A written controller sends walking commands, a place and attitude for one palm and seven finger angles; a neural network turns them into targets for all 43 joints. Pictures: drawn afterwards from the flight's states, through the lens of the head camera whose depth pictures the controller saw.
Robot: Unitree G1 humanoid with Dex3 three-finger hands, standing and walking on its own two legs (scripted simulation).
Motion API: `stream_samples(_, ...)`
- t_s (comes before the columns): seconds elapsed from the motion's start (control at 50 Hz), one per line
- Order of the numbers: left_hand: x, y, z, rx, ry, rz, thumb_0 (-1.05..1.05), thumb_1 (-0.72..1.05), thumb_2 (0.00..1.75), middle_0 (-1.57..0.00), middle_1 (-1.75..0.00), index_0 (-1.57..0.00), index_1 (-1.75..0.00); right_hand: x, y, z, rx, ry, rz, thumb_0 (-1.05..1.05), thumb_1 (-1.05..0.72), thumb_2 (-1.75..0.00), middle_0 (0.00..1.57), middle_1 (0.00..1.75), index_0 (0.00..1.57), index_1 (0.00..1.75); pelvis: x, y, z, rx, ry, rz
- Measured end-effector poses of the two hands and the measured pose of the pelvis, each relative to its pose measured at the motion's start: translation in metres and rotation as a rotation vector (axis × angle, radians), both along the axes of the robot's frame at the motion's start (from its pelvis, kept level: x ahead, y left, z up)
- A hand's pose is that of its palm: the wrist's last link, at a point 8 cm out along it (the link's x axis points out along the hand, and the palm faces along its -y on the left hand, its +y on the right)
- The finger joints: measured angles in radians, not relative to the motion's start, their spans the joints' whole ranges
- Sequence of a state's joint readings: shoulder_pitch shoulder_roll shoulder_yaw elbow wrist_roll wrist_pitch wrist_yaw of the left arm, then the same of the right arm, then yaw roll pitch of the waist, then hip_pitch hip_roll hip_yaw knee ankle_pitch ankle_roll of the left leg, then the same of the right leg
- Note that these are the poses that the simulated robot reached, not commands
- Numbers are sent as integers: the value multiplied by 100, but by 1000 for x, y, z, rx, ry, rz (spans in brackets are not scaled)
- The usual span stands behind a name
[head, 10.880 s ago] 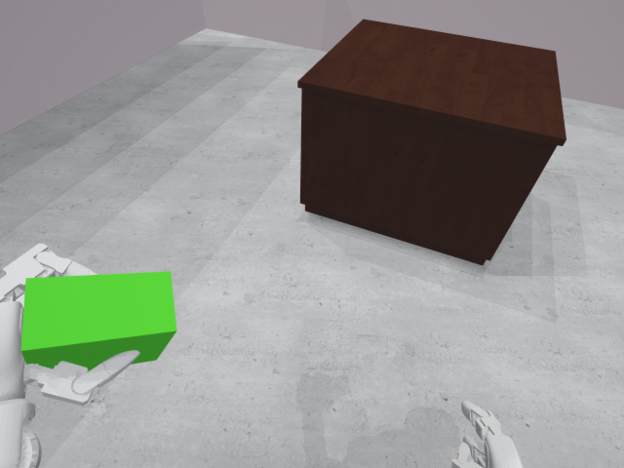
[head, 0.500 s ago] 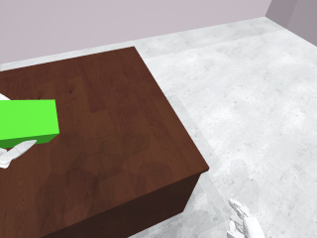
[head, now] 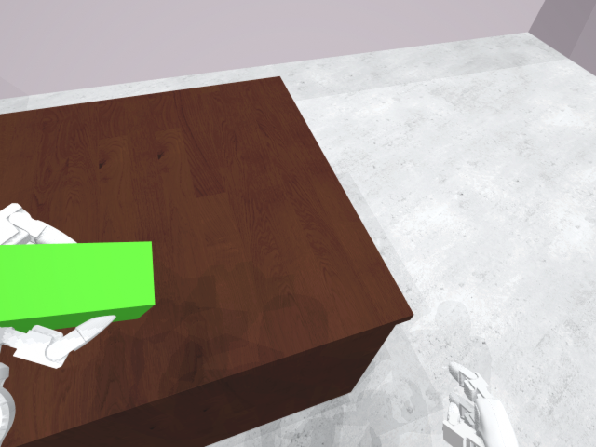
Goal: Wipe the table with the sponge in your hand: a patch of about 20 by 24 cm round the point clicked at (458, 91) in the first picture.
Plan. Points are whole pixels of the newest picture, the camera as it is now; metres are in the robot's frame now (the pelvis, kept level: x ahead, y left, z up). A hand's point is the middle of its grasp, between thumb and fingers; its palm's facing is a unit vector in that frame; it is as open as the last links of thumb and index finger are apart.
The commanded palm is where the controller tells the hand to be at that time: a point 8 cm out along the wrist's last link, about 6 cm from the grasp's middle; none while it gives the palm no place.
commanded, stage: come to a stop and stand still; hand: left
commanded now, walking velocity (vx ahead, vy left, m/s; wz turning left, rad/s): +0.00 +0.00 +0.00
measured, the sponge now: (102, 287) +0.23 +0.23 +0.14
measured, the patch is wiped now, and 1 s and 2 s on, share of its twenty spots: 0.00 0.00 0.00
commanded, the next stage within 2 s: look again from close up in 0.52 s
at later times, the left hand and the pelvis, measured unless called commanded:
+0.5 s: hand (21, 324) +0.18 +0.27 +0.16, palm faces +0.35 -0.86 -0.36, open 9.8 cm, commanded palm +0.12 +0.30 +0.18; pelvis -0.03 +0.02 +0.00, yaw +1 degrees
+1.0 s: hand (15, 342) +0.17 +0.26 +0.16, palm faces +0.36 -0.87 -0.34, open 9.8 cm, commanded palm +0.11 +0.29 +0.18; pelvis -0.04 +0.01 +0.00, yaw +1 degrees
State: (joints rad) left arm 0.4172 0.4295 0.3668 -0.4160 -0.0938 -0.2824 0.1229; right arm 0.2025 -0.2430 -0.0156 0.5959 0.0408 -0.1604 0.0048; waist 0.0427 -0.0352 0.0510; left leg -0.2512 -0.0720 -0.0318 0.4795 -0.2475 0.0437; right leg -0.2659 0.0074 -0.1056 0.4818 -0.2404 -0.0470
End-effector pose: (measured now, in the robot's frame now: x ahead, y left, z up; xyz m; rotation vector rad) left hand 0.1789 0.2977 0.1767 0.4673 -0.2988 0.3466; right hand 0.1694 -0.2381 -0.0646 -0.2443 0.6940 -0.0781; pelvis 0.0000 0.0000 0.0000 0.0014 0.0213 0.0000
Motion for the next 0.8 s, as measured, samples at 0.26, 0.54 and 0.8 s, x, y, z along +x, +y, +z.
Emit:
stream_samples(0.26,-25,12,0,-33,-13,-8,-1,-47,103,-79,-135,-78,-135,-12,36,2,45,-17,52,1,-90,-90,21,30,20,30,-20,11,1,-8,-13,10)
stream_samples(0.54,-37,12,-3,-25,17,-47,-1,-47,103,-79,-135,-78,-135,-47,27,-1,26,14,0,2,-90,-90,21,30,20,30,-34,16,1,-11,-12,15)
stream_samples(0.8,-46,11,0,-32,23,-39,-1,-47,103,-79,-135,-78,-135,-45,23,2,28,-20,-13,2,-90,-90,21,30,20,30,-38,13,2,-13,-19,17)
